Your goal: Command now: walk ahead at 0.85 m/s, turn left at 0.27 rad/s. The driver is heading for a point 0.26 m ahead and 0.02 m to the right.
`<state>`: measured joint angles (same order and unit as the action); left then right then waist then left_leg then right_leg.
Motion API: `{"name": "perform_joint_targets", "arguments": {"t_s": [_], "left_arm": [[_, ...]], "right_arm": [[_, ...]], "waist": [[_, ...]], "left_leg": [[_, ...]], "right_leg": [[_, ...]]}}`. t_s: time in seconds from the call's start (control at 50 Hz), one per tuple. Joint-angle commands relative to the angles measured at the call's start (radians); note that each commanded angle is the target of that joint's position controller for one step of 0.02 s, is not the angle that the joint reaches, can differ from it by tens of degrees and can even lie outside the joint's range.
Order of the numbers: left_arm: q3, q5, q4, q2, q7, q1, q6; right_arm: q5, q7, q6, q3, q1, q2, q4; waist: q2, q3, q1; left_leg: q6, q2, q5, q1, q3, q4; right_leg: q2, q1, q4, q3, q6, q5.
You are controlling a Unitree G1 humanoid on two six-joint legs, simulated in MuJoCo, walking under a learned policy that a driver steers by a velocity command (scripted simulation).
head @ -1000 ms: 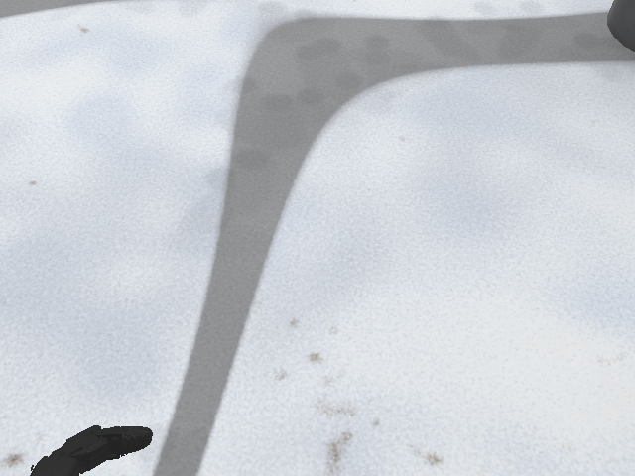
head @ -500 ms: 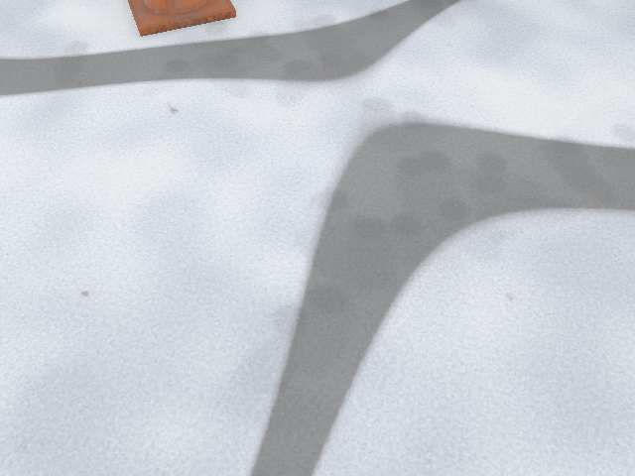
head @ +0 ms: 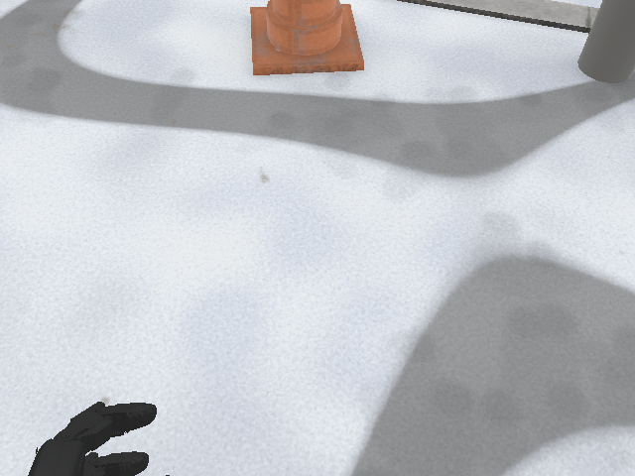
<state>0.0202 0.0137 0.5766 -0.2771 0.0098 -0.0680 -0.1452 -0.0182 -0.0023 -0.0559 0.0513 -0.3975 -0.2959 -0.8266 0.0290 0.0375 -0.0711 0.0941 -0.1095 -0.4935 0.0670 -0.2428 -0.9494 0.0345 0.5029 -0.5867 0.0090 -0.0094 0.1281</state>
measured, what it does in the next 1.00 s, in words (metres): walks ahead: left foot, then right foot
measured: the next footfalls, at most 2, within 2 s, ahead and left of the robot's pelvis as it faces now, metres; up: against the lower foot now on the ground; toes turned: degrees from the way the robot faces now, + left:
left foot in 0.36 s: +0.44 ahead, +0.07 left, +0.00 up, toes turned -2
right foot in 0.66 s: +0.38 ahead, -0.17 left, +0.00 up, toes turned +3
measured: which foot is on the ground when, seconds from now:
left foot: up 0.00-0.34, down 0.36-1.00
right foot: down 0.00-0.36, up 0.38-0.64, down 0.66-1.00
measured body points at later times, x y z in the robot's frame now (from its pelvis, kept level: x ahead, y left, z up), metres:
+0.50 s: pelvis +0.29 -0.01 +0.01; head +0.32 +0.00 +0.46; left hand +0.36 +0.26 -0.12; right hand +0.49 -0.24 -0.08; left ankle +0.40 +0.07 -0.71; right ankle +0.22 -0.16 -0.65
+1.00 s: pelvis +0.35 -0.05 +0.02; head +0.36 -0.05 +0.47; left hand +0.41 +0.20 -0.12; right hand +0.44 -0.31 -0.11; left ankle +0.40 +0.07 -0.71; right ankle +0.34 -0.17 -0.71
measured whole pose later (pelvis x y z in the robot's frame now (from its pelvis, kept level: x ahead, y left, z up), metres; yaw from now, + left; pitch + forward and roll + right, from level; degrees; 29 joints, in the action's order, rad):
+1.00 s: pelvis +0.35 -0.05 +0.02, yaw +2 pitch -1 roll +0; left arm 0.01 -0.01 0.91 -0.22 -0.03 -0.25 -0.02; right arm 0.01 0.02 0.00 0.04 -0.20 -0.23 -0.93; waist 0.00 0.02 0.00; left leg 0.00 -0.02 -0.18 0.31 -0.05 -0.51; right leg 0.00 0.22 -0.54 0.02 0.01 0.31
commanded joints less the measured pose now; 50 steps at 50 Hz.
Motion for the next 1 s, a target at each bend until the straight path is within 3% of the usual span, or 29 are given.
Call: {"name": "perform_joint_targets", "arguments": {"t_s": [0.02,0.04,0.06,0.08,0.1,0.12,0.18,0.22,0.26,0.3,0.34,0.36,0.38,0.4,0.42,0.44,0.46,0.48,0.5,0.54,0.58,0.62,0.66,0.68,0.7,0.74,0.78,0.84,1.0], "left_arm": [[0.065,-0.021,0.060,-0.111,0.001,-0.408,0.012],[0.062,-0.036,0.059,-0.119,0.004,-0.340,0.019],[0.058,-0.042,0.069,-0.117,0.011,-0.302,0.019],[0.043,-0.047,0.087,-0.079,0.015,-0.294,0.012],[0.029,-0.038,0.108,-0.041,0.020,-0.285,0.007],[0.023,-0.022,0.121,-0.035,0.020,-0.262,0.006],[0.046,-0.002,0.135,-0.137,-0.001,-0.203,0.016],[0.055,0.005,0.159,-0.167,-0.013,-0.252,0.020],[0.054,0.013,0.183,-0.168,-0.017,-0.280,0.023],[0.053,0.009,0.201,-0.162,-0.020,-0.286,0.034],[0.050,0.006,0.205,-0.158,-0.020,-0.274,0.051],[0.041,-0.010,0.190,-0.142,-0.020,-0.292,0.054],[0.004,-0.022,0.211,-0.037,-0.013,-0.446,0.059],[-0.005,-0.008,0.254,-0.040,-0.001,-0.546,0.072],[0.015,0.003,0.250,-0.121,0.001,-0.483,0.085],[0.025,0.001,0.228,-0.143,-0.008,-0.389,0.099],[0.031,-0.005,0.221,-0.139,-0.022,-0.330,0.119],[0.034,-0.010,0.218,-0.131,-0.033,-0.318,0.141],[0.029,-0.011,0.222,-0.103,-0.041,-0.323,0.159],[0.018,-0.018,0.235,-0.058,-0.051,-0.331,0.172],[0.017,-0.020,0.240,-0.050,-0.050,-0.307,0.175],[0.018,-0.028,0.246,-0.043,-0.045,-0.285,0.176],[0.019,-0.056,0.227,-0.058,-0.042,-0.246,0.174],[0.026,-0.058,0.208,-0.112,-0.046,-0.224,0.173],[0.040,-0.048,0.224,-0.150,-0.045,-0.196,0.167],[0.019,-0.050,0.227,-0.074,-0.041,-0.148,0.142],[0.017,-0.040,0.232,-0.069,-0.039,-0.132,0.123],[0.017,-0.029,0.255,-0.073,-0.043,-0.181,0.114],[0.014,-0.021,0.305,-0.058,-0.042,-0.213,0.113]], "right_arm": [[-0.037,-0.002,-0.035,-0.013,0.066,-0.091,0.114],[-0.011,0.001,-0.045,-0.014,0.200,-0.092,0.154],[0.010,0.001,-0.053,-0.011,0.258,-0.080,0.177],[0.009,-0.004,-0.051,-0.010,0.242,-0.061,0.186],[0.003,-0.006,-0.042,-0.015,0.215,-0.038,0.182],[0.001,-0.007,-0.035,-0.022,0.185,-0.017,0.175],[0.024,-0.022,-0.045,-0.046,0.229,0.017,0.187],[0.029,-0.037,-0.055,-0.047,0.297,0.008,0.189],[0.033,-0.043,-0.051,-0.034,0.344,-0.033,0.201],[0.042,-0.042,-0.050,-0.019,0.339,-0.072,0.198],[0.055,-0.035,-0.052,0.000,0.216,-0.097,0.152],[0.062,-0.025,-0.052,0.012,0.155,-0.149,0.141],[0.094,-0.015,-0.038,-0.003,0.131,-0.148,0.158],[0.069,-0.023,-0.027,-0.024,0.100,-0.058,0.142],[0.036,-0.031,-0.018,-0.026,0.155,-0.043,0.145],[0.021,-0.033,-0.012,-0.026,0.223,-0.035,0.150],[0.023,-0.032,-0.006,-0.030,0.275,-0.032,0.153],[0.033,-0.029,0.002,-0.027,0.319,-0.044,0.155],[0.047,-0.026,0.013,-0.016,0.348,-0.072,0.153],[0.057,-0.017,0.023,-0.009,0.358,-0.077,0.144],[0.049,-0.007,0.028,-0.007,0.345,-0.070,0.127],[0.037,-0.001,0.034,-0.009,0.350,-0.062,0.112],[0.038,0.000,0.034,-0.022,0.296,-0.025,0.077],[0.044,-0.001,0.033,-0.020,0.263,-0.025,0.064],[0.034,0.005,0.036,-0.011,0.247,-0.033,0.063],[0.039,0.017,0.040,-0.008,0.258,-0.027,0.050],[0.044,0.024,0.047,-0.004,0.221,-0.030,0.023],[0.035,0.023,0.044,0.000,0.220,-0.034,0.000],[0.026,0.032,0.050,0.003,0.206,-0.029,-0.069]], "waist": [[-0.227,-0.213,0.222],[-0.033,-0.101,0.204],[0.007,-0.038,0.166],[-0.024,-0.052,0.120],[-0.065,-0.056,0.092],[-0.088,-0.056,0.062],[-0.104,-0.058,0.048],[-0.123,-0.089,0.083],[-0.129,-0.080,0.087],[-0.119,-0.076,0.067],[-0.090,-0.125,0.001],[-0.002,-0.193,-0.008],[0.207,-0.328,0.039],[0.196,-0.475,0.044],[0.105,-0.389,0.043],[0.042,-0.296,0.054],[0.003,-0.220,0.069],[0.013,-0.180,0.099],[0.055,-0.152,0.119],[0.090,-0.165,0.123],[0.082,-0.194,0.115],[0.076,-0.169,0.124],[0.049,-0.107,0.121],[-0.018,-0.057,0.095],[-0.140,-0.016,0.060],[-0.163,-0.002,0.050],[-0.148,0.000,0.041],[-0.067,-0.009,0.065],[-0.025,-0.055,0.073]], "left_leg": [[-0.019,0.081,0.065,0.758,0.054,-0.513],[-0.027,0.098,0.083,0.713,0.086,-0.478],[-0.041,0.111,0.072,0.690,0.108,-0.432],[-0.048,0.141,0.075,0.648,0.111,-0.379],[-0.055,0.151,0.078,0.628,0.126,-0.305],[-0.067,0.160,0.091,0.610,0.141,-0.215],[-0.094,0.133,0.317,0.435,0.231,0.144],[-0.093,0.088,0.569,0.297,0.243,0.319],[-0.070,0.081,0.669,0.264,0.206,0.418],[-0.040,0.079,0.675,0.238,0.192,0.460],[-0.007,0.067,0.728,0.094,0.212,0.509],[0.035,0.171,1.087,-0.058,0.135,0.474],[0.237,0.451,1.530,-0.306,-0.146,0.406],[0.312,0.514,1.538,-0.357,-0.268,0.403],[0.277,0.458,1.379,-0.259,-0.218,0.432],[0.232,0.414,1.191,-0.146,-0.170,0.470],[0.205,0.388,1.029,-0.010,-0.141,0.515],[0.176,0.358,0.890,0.132,-0.104,0.564],[0.155,0.322,0.784,0.240,-0.064,0.607],[0.146,0.283,0.690,0.309,-0.005,0.637],[0.135,0.277,0.520,0.318,0.007,0.651],[0.099,0.251,0.246,0.373,0.021,0.660],[0.009,0.204,-0.033,0.442,0.031,0.663],[-0.039,0.157,-0.081,0.453,0.068,0.615],[-0.069,0.100,0.031,0.340,0.153,0.572],[-0.085,0.095,0.192,0.190,0.170,0.498],[-0.074,0.107,0.248,0.163,0.163,0.499],[-0.056,0.119,0.252,0.198,0.146,0.518],[-0.061,0.125,0.442,0.126,0.149,0.485]], "right_leg": [[-0.383,-0.890,0.287,0.718,-0.233,0.378],[-0.337,-0.709,0.271,0.556,-0.213,0.001],[-0.313,-0.584,0.255,0.437,-0.217,-0.363],[-0.289,-0.530,0.255,0.353,-0.208,-0.545],[-0.260,-0.506,0.266,0.296,-0.193,-0.632],[-0.245,-0.470,0.283,0.255,-0.190,-0.667],[-0.181,-0.302,0.341,0.107,-0.185,-0.759],[-0.156,-0.284,0.359,0.072,-0.161,-0.639],[-0.174,-0.327,0.347,0.086,-0.138,-0.536],[-0.185,-0.373,0.274,0.095,-0.115,-0.520],[-0.143,-0.378,0.078,0.067,-0.074,-0.575],[-0.081,-0.297,-0.112,0.033,-0.033,-0.409],[0.016,-0.062,-0.490,0.016,0.038,0.294],[0.008,-0.025,-0.610,0.123,0.058,0.574],[-0.037,0.011,-0.638,0.140,0.071,0.564],[-0.065,0.039,-0.604,0.115,0.079,0.521],[-0.087,0.027,-0.551,0.102,0.088,0.484],[-0.102,-0.047,-0.476,0.094,0.094,0.448],[-0.091,-0.126,-0.392,0.063,0.100,0.409],[-0.076,-0.228,-0.268,0.032,0.100,0.331],[-0.076,-0.298,-0.165,0.030,0.084,0.202],[-0.062,-0.379,-0.036,0.014,0.056,0.071],[-0.090,-0.424,0.078,0.044,0.013,0.047],[-0.161,-0.377,0.146,0.111,-0.019,0.111],[-0.156,-0.180,0.195,0.119,-0.047,0.355],[-0.133,-0.063,0.262,0.117,-0.025,0.439],[-0.123,-0.076,0.250,0.105,-0.008,0.359],[-0.104,-0.153,0.200,0.079,-0.006,0.246],[-0.086,-0.208,0.169,0.055,-0.014,0.060]]}}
